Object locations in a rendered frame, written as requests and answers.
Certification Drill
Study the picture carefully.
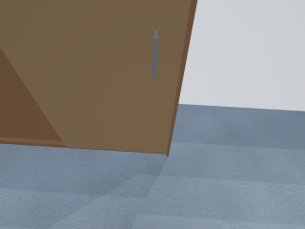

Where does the handle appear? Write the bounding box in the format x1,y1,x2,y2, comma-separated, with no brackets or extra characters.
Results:
152,31,158,77

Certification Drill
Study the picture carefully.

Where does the wardrobe door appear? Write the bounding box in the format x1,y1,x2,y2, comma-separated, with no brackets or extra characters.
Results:
0,0,191,154
0,48,62,141

